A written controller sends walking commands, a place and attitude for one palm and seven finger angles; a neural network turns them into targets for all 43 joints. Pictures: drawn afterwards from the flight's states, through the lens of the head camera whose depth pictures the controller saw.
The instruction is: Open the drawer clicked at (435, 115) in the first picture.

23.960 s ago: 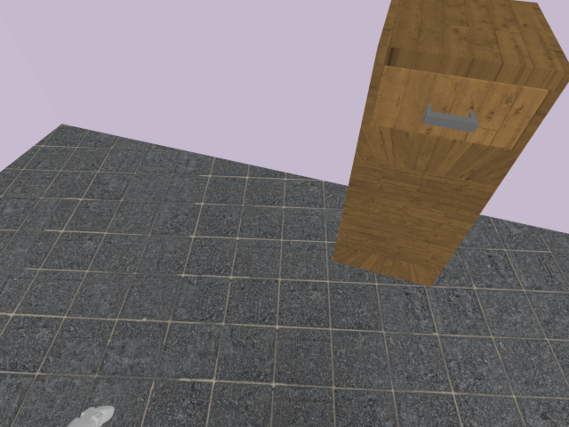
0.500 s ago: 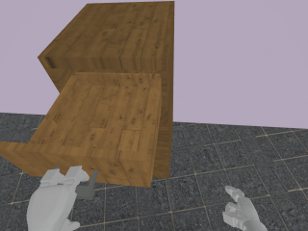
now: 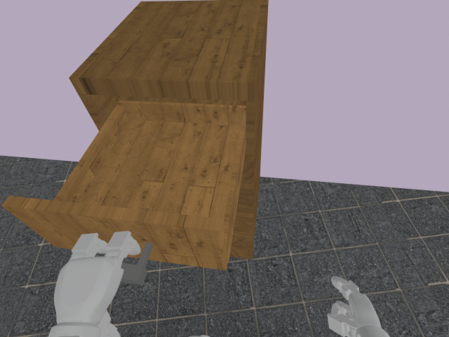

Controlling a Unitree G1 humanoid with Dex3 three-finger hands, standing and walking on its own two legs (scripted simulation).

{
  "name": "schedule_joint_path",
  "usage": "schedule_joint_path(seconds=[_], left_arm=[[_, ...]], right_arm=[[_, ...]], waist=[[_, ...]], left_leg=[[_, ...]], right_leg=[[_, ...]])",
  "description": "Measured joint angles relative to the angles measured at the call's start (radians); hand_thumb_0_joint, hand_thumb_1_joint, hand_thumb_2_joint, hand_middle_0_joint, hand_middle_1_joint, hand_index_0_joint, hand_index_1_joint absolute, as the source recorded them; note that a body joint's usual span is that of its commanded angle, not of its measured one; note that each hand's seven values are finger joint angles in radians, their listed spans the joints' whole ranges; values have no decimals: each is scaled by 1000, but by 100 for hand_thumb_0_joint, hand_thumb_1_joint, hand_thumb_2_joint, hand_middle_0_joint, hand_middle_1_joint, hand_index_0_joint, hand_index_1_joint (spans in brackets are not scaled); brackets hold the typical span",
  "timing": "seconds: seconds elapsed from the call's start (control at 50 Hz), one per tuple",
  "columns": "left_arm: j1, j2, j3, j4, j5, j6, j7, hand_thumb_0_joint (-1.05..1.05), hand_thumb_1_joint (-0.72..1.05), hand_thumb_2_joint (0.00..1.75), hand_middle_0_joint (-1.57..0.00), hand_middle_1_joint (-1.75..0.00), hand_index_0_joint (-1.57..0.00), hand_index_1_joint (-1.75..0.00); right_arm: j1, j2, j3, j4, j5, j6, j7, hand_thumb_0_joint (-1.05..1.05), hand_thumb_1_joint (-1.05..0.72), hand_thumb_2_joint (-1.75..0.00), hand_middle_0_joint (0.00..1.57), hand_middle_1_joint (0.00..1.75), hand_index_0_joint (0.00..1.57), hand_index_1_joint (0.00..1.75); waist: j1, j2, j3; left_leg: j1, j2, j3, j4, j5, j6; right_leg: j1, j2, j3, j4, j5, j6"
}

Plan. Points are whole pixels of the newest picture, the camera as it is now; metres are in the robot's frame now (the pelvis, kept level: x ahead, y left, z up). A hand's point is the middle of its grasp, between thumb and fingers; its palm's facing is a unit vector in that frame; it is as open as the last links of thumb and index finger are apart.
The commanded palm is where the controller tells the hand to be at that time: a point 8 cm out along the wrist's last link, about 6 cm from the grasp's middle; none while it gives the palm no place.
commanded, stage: lift the hand off the handle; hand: left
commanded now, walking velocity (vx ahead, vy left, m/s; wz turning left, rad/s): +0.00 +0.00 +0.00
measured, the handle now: (114, 257) +0.22 +0.23 +0.04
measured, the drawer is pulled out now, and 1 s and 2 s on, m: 0.30 0.30 0.30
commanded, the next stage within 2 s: draw the hand back to the body in 1.24 s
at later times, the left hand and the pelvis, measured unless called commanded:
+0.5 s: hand (97, 276) +0.18 +0.22 +0.08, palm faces +0.03 -0.13 -0.99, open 13.0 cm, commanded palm +0.16 +0.21 +0.16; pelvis +0.01 +0.01 +0.02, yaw -1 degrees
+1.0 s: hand (73, 226) +0.21 +0.22 +0.18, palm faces +0.22 -0.13 -0.97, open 13.6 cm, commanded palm +0.15 +0.21 +0.23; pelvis +0.01 +0.01 +0.04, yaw -1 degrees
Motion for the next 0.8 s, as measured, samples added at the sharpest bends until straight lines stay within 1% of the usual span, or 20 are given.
schedule_joint_path(seconds=[0.08, 0.14, 0.18, 0.28, 0.4, 0.54, 0.66, 0.74, 0.8], left_arm=[[-4, 8, -10, -3, -10, 19, -36, 0, -48, 30, -33, -120, -39, -126], [3, 14, -10, -17, -28, 27, -62, 0, -48, 30, -32, -120, -41, -125], [14, 19, -3, -41, -39, 25, -69, 0, -48, 30, -32, -120, -41, -124], [34, 38, 15, -93, -47, 25, -86, 0, -49, 30, -32, -120, -43, -123], [41, 53, 10, -131, -66, 42, -126, 0, -49, 30, -32, -120, -46, -123], [50, 68, 7, -186, -82, 52, -166, 0, -49, 30, -32, -120, -49, -123], [60, 79, 15, -258, -97, 67, -194, 0, -49, 30, -35, -121, -48, -123], [45, 98, 15, -284, -107, 83, -230, 0, -49, 30, -37, -122, -48, -125], [35, 102, 13, -304, -122, 98, -258, 0, -49, 30, -38, -123, -48, -125]], right_arm=[[-4, 6, 6, 2, 2, 1, -6, 1, -91, -90, 20, 30, 20, 30], [-4, 8, 11, -5, 3, -5, -8, 1, -91, -90, 20, 30, 20, 30], [-1, 7, 15, -12, 3, -9, -9, 1, -91, -90, 20, 30, 20, 30], [1, -1, 17, -18, 6, -11, -8, 1, -91, -90, 20, 30, 20, 30], [0, -18, 11, -17, 14, -13, -10, 1, -91, -90, 20, 30, 20, 30], [6, -26, 11, -19, 17, -21, -10, 1, -91, -90, 20, 30, 20, 30], [4, -25, 22, -20, 25, -18, -5, 1, -91, -90, 20, 30, 20, 30], [-6, -22, 31, -18, 34, -9, -5, 1, -91, -90, 20, 30, 20, 30], [-13, -22, 37, -22, 41, -8, -4, 1, -91, -90, 20, 30, 20, 30]], waist=[[1, 6, 2], [-2, 10, 6], [-2, 10, 5], [-1, 9, 11], [0, 17, 24], [11, 24, 31], [22, 33, 34], [27, 39, 43], [30, 47, 47]], left_leg=[[25, 0, 1, -21, 9, 0], [48, 1, 3, -40, 15, 0], [61, 2, 6, -52, 19, 0], [95, 4, 9, -82, 29, 0], [136, 3, 8, -117, 41, 3], [177, 1, 9, -153, 52, 7], [215, -1, 11, -188, 63, 10], [247, -2, 9, -218, 76, 12], [269, -3, 9, -239, 86, 13]], right_leg=[[24, 1, 1, -20, 9, 0], [45, 2, 4, -38, 16, 1], [57, 3, 7, -50, 20, 1], [90, 7, 11, -81, 32, 3], [135, 7, 10, -123, 48, 7], [178, 6, 12, -164, 61, 12], [218, 5, 14, -203, 76, 17], [253, 4, 12, -237, 90, 19], [277, 4, 12, -263, 103, 21]])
